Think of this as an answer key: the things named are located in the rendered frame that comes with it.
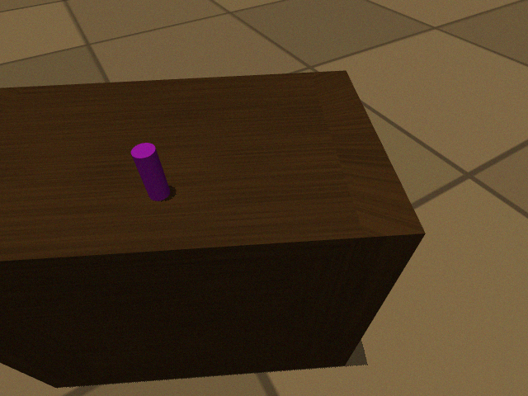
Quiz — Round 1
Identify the can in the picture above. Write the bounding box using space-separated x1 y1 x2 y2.
131 143 170 201

